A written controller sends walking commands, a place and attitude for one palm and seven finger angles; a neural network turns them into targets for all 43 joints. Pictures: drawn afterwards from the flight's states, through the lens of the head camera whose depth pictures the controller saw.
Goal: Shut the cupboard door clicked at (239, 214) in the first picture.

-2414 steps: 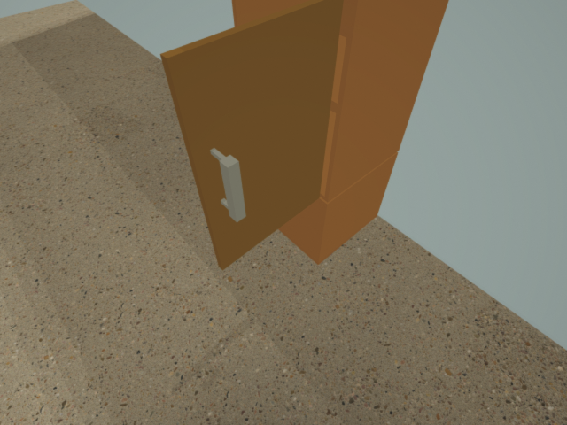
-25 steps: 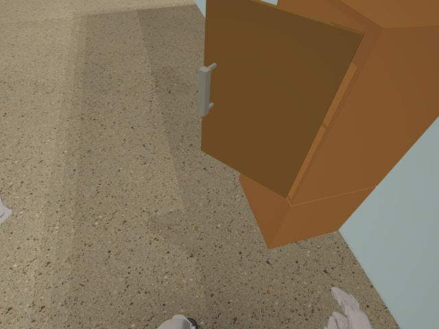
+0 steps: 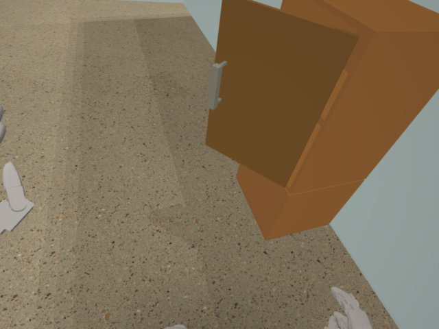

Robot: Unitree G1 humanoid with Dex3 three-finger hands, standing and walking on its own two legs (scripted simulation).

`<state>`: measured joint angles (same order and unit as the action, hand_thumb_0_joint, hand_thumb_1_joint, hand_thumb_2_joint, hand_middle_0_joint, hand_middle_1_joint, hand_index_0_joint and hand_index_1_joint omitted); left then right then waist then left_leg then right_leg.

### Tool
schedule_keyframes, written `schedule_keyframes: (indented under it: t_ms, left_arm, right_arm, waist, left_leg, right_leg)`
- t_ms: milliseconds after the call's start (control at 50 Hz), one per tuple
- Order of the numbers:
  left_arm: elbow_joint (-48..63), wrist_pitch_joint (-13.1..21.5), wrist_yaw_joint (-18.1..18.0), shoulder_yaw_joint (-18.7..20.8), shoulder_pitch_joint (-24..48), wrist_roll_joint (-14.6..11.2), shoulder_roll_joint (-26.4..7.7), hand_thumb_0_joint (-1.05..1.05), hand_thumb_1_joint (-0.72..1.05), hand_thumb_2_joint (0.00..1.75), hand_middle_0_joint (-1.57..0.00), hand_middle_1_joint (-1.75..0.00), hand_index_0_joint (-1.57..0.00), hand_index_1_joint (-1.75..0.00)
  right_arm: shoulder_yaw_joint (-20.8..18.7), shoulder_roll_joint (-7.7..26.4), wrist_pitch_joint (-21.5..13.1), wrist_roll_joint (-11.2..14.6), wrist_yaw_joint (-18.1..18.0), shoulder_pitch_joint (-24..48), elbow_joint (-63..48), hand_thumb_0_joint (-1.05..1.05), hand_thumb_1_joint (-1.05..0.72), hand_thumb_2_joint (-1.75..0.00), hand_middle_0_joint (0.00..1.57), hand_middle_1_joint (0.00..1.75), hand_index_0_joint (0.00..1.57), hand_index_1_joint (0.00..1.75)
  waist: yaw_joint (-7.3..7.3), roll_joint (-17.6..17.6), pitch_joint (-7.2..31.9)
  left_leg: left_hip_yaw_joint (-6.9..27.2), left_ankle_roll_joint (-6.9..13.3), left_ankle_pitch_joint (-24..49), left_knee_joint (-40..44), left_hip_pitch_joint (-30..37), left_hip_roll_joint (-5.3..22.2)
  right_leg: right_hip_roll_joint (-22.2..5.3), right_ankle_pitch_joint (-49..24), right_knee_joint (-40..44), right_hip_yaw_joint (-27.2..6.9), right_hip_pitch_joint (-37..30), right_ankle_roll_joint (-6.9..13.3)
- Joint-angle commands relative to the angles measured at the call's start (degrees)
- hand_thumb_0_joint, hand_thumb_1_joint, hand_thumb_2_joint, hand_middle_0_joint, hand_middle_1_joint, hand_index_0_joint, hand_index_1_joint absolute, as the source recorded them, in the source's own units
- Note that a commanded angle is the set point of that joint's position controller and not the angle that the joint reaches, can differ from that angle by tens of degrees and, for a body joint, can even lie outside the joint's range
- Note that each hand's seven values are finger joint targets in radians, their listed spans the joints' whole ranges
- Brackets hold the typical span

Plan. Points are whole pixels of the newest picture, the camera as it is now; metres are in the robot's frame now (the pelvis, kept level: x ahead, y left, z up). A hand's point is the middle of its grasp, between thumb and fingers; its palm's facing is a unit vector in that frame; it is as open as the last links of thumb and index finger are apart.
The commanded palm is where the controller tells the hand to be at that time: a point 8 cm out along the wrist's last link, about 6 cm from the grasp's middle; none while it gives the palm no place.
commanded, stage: stop stepping back and stand still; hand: left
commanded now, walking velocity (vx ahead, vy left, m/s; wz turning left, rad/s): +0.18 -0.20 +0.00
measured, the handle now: (218, 85) +0.87 +0.07 +0.00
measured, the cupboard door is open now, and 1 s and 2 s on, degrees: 39 39 39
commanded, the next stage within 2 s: let the arm hang, fingers relaxed in 1.16 s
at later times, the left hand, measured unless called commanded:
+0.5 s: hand out of the picture +0.16 +0.33 +0.17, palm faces +0.42 -0.84 -0.34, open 7.4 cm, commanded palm +0.09 +0.36 +0.20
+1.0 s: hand out of the picture +0.18 +0.30 +0.17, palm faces +0.38 -0.83 -0.41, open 7.4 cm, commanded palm +0.12 +0.34 +0.20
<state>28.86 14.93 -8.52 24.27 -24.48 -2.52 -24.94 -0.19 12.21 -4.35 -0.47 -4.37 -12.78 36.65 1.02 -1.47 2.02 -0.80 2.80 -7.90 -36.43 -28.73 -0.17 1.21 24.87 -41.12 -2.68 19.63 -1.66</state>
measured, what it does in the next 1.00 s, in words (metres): steps on the spot: right foot, then left foot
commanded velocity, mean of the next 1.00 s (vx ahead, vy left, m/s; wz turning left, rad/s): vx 0.09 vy -0.08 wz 0.00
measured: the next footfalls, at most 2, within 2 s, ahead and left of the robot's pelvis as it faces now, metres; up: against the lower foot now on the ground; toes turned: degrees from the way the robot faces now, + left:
right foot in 0.22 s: -0.08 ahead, -0.06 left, +0.00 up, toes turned -8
left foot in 0.40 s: +0.01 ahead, +0.17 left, +0.00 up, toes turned +1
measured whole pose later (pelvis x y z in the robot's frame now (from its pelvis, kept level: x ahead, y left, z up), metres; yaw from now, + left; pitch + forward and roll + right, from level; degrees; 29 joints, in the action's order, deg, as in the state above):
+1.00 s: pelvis -0.04 +0.05 +0.02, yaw -4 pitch +0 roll -1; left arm 26.7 8.4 -10.3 22.2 -31.8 -2.5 -22.0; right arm 0.0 12.4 -1.7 0.6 -4.5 -13.2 36.8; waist -0.7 -0.7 2.4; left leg -4.6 0.2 -16.4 -31.9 -15.9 2.6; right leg 1.3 18.8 -28.9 6.1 10.7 2.4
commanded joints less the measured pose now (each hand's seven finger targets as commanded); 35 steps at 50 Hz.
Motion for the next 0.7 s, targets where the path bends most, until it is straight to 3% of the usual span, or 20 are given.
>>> schedule_keyframes:
  t_ms: [0, 40, 100, 140, 160, 180, 200, 220, 240, 260, 300, 340, 360, 380, 420, 440, 480, 540, 600, 680]
  left_arm:
    - [16.8, 1.23, 0.24, 9.74, 1.6, -1.3, -12.85, 0.0, 0.9, 0.9, -0.2, -0.3, -0.2, -0.3]
    - [21.2, -0.17, 0.39, 7.11, -3.78, -1.68, -9.58, 0.0, 0.9, 0.9, -0.2, -0.3, -0.2, -0.3]
    - [22.85, -2.56, -0.41, 7.77, -9.32, -2.27, -11.11, 0.0, 0.9, 0.9, -0.2, -0.3, -0.2, -0.3]
    - [20.17, -4.55, -0.64, 6.97, -10.56, -2.35, -11.19, 0.0, 0.9, 0.9, -0.2, -0.3, -0.2, -0.3]
    - [18.17, -5.21, -0.83, 8.53, -10.75, -1.89, -13.32, 0.0, 0.9, 0.9, -0.2, -0.3, -0.2, -0.3]
    - [17.77, -5.23, -1.01, 9.5, -7.73, -1.81, -14.42, 0.0, 0.9, 0.9, -0.2, -0.3, -0.2, -0.3]
    - [17.9, -4.5, -1.86, 11.78, -2.2, -2.54, -16.39, 0.0, 0.9, 0.9, -0.2, -0.3, -0.2, -0.3]
    - [13.28, -3.6, -2.48, 13.2, 1.59, -2.48, -17.31, 0.0, 0.9, 0.9, -0.2, -0.3, -0.2, -0.3]
    - [5.52, -4.41, -2.41, 8.08, 0.75, -2.04, -11.31, 0.0, 0.9, 0.9, -0.2, -0.3, -0.2, -0.3]
    - [1.86, -5.69, -2.26, 5.33, 0.81, -1.7, -8.44, 0.0, 0.9, 0.9, -0.2, -0.3, -0.2, -0.3]
    - [1.98, -6.35, -2.51, 3.82, 2.57, -0.85, -8.63, 0.0, 0.9, 0.9, -0.2, -0.3, -0.2, -0.3]
    - [5.0, -5.34, -2.87, 3.03, 3.48, -0.16, -8.94, 0.0, 0.9, 0.9, -0.2, -0.3, -0.2, -0.3]
    - [7.6, -4.76, -2.85, 3.21, 3.39, -0.28, -9.39, 0.0, 0.9, 0.9, -0.2, -0.3, -0.2, -0.3]
    - [11.02, -4.18, -2.73, 3.87, 2.89, -0.48, -9.87, 0.0, 0.9, 0.9, -0.2, -0.3, -0.2, -0.3]
    - [16.97, -2.48, -1.92, 5.82, 2.35, -0.98, -11.56, 0.0, 0.9, 0.9, -0.2, -0.3, -0.2, -0.3]
    - [18.32, -2.06, -1.68, 6.36, 3.26, -0.63, -12.07, 0.0, 0.9, 0.9, -0.2, -0.3, -0.2, -0.3]
    - [18.76, -1.66, -1.72, 7.51, 0.26, -0.36, -12.02, 0.0, 0.9, 0.9, -0.2, -0.3, -0.2, -0.3]
    - [17.26, -2.06, -1.93, 7.56, -5.7, -0.39, -10.07, 0.0, 0.9, 0.9, -0.2, -0.3, -0.2, -0.3]
    - [11.3, -3.26, -1.73, 8.02, -9.2, -0.51, -9.8, 0.0, 0.9, 0.9, -0.2, -0.3, -0.2, -0.3]
    - [7.64, -3.37, -1.94, 8.2, -6.31, -0.83, -10.02, 0.0, 0.9, 0.9, -0.2, -0.3, -0.2, -0.3]
  right_arm:
    - [-3.41, 8.0, -4.89, 0.14, 0.78, 5.09, -10.41, 0.0, -0.9, -0.9, 0.2, 0.3, 0.2, 0.3]
    - [-2.94, 6.59, -4.51, 0.34, 1.91, 5.09, -11.38, 0.0, -0.9, -0.9, 0.2, 0.3, 0.2, 0.3]
    - [-2.32, 5.75, -4.29, -0.2, 2.25, 4.1, -11.32, 0.0, -0.9, -0.9, 0.2, 0.3, 0.2, 0.3]
    - [-2.2, 5.44, -3.17, -0.65, 1.81, 3.96, -10.61, 0.0, -0.9, -0.9, 0.2, 0.3, 0.2, 0.3]
    - [-2.28, 5.36, -2.07, -0.36, 1.5, 2.86, -9.61, 0.0, -0.9, -0.9, 0.2, 0.3, 0.2, 0.3]
    - [-2.65, 5.7, -0.82, -0.12, 1.37, 2.07, -8.38, 0.0, -0.9, -0.9, 0.2, 0.3, 0.2, 0.3]
    - [-2.29, 6.32, -0.79, -0.74, 1.12, 2.17, -7.55, 0.0, -0.9, -0.9, 0.2, 0.3, 0.2, 0.3]
    - [-1.63, 5.93, -0.51, -1.47, 0.95, 2.77, -6.88, 0.0, -0.9, -0.9, 0.2, 0.3, 0.2, 0.3]
    - [-1.51, 4.69, -0.8, 0.1, 0.89, 2.03, -6.8, 0.0, -0.9, -0.9, 0.2, 0.3, 0.2, 0.3]
    - [-2.55, 6.62, -0.42, 1.06, 0.56, 2.85, -7.16, 0.0, -0.9, -0.9, 0.2, 0.3, 0.2, 0.3]
    - [-2.38, 7.23, 0.15, 1.37, -0.37, 5.46, -7.39, 0.0, -0.9, -0.9, 0.2, 0.3, 0.2, 0.3]
    - [-1.15, 6.68, -0.52, 0.93, -1.1, 4.94, -7.36, 0.0, -0.9, -0.9, 0.2, 0.3, 0.2, 0.3]
    - [-1.25, 7.04, -1.1, 1.05, -1.4, 4.86, -7.98, 0.0, -0.9, -0.9, 0.2, 0.3, 0.2, 0.3]
    - [-1.53, 7.88, -1.57, 1.08, -1.64, 4.78, -8.9, 0.0, -0.9, -0.9, 0.2, 0.3, 0.2, 0.3]
    - [-0.74, 6.76, -2.66, 0.44, -1.31, 4.96, -8.64, 0.0, -0.9, -0.9, 0.2, 0.3, 0.2, 0.3]
    - [-0.63, 6.41, -3.47, -0.43, -1.02, 4.94, -8.45, 0.0, -0.9, -0.9, 0.2, 0.3, 0.2, 0.3]
    - [-0.88, 5.91, -4.36, -0.66, -0.2, 4.92, -8.04, 0.0, -0.9, -0.9, 0.2, 0.3, 0.2, 0.3]
    - [-1.07, 5.89, -3.96, -0.51, 0.45, 4.42, -8.01, 0.0, -0.9, -0.9, 0.2, 0.3, 0.2, 0.3]
    - [-1.5, 6.36, -2.67, 0.0, 0.49, 3.19, -8.67, 0.0, -0.9, -0.9, 0.2, 0.3, 0.2, 0.3]
    - [-1.51, 6.2, -1.52, -0.04, 0.06, 2.81, -8.91, 0.0, -0.9, -0.9, 0.2, 0.3, 0.2, 0.3]
  waist:
    - [-0.48, 17.57, 10.39]
    - [-0.05, 16.82, 10.48]
    - [-0.14, 19.38, 10.03]
    - [-0.76, 15.37, 8.06]
    - [-1.04, 5.02, 7.06]
    - [-1.54, -6.47, 3.85]
    - [-2.59, -6.72, 2.38]
    - [-3.63, -4.2, 1.79]
    - [-3.63, -7.41, 2.4]
    - [-3.15, -7.35, -2.82]
    - [-2.39, -3.75, -8.43]
    - [-2.77, -0.44, -7.87]
    - [-2.84, 1.97, -6.56]
    - [-2.84, 7.08, -5.27]
    - [-3.44, 18.48, -3.44]
    - [-3.46, 17.22, -4.71]
    - [-2.2, 12.38, -2.78]
    - [-1.88, 16.4, 1.19]
    - [-2.34, 13.51, 1.39]
    - [-3.09, 7.19, 1.36]
  left_leg:
    - [22.29, -3.91, -38.43, 33.25, 6.0, 16.12]
    - [13.35, -5.84, -32.29, 32.34, 9.56, 13.07]
    - [6.72, -8.95, -26.26, 32.5, 11.17, 9.63]
    - [1.24, -12.08, -22.28, 26.93, 7.15, 4.94]
    - [-4.29, -9.89, -19.22, 12.77, 7.92, 1.57]
    - [-3.23, -7.07, -14.48, -10.24, 10.77, 0.26]
    - [1.92, -5.32, -13.46, -19.34, 7.92, 1.52]
    - [2.3, -5.25, -10.66, -20.56, 7.68, 4.33]
    - [2.94, -4.26, -12.99, -15.07, 2.29, 3.37]
    - [1.35, -3.7, -12.8, -14.26, 1.54, 3.35]
    - [-0.09, -3.08, -15.49, -8.32, 2.25, 4.48]
    - [-3.19, -2.25, -13.91, 3.09, 8.11, 3.55]
    - [-1.58, -1.37, -14.07, 7.69, 11.57, 4.32]
    - [3.94, 0.3, -13.23, 12.27, 13.2, 7.76]
    - [24.69, 1.75, -20.71, 25.67, 15.21, 16.84]
    - [28.25, 2.01, -25.92, 30.06, 12.2, 19.15]
    - [21.61, 3.06, -24.83, 29.04, 11.72, 18.42]
    - [9.85, 0.55, -21.13, 26.57, 12.23, 14.98]
    - [4.93, -0.71, -21.83, 22.91, 9.21, 12.57]
    - [3.89, -1.05, -14.61, 17.05, 6.95, 10.51]
  right_leg:
    - [6.49, 5.92, -15.83, 2.9, -4.04, 1.63]
    - [7.41, 5.22, -10.98, 6.17, -5.61, 2.12]
    - [8.57, 5.77, 5.59, 10.31, -12.99, 3.23]
    - [6.87, 3.48, 20.08, 10.63, -20.93, 5.23]
    - [-0.47, 2.04, 25.53, 4.24, -16.54, 7.66]
    - [-13.44, 5.62, 31.78, -9.36, -1.33, 12.38]
    - [-21.53, 4.98, 34.35, -15.99, 5.14, 17.57]
    - [-20.57, -0.75, 30.16, -9.36, 3.73, 16.86]
    - [-17.21, 6.62, 27.35, -9.09, -2.09, 13.56]
    - [-15.26, 12.67, 28.11, -9.91, 1.28, 12.43]
    - [-15.86, 14.74, 28.16, -9.91, 3.61, 12.65]
    - [-12.4, 9.61, 23.3, -4.67, 1.79, 10.5]
    - [-9.41, 6.23, 18.92, -2.14, 1.79, 8.67]
    - [-5.55, 1.19, 12.36, 1.41, 1.54, 6.22]
    - [1.18, 3.52, -0.96, 6.61, 5.48, 2.39]
    - [0.82, 4.16, -6.72, 3.99, 5.63, 2.27]
    - [-0.82, 0.0, -5.0, 2.77, 2.31, 2.52]
    - [0.82, -1.37, 5.14, 7.29, -5.13, 2.26]
    - [1.5, -5.97, 15.77, 8.96, -12.11, 2.46]
    - [-2.36, -10.24, 18.4, 4.03, -14.05, 3.57]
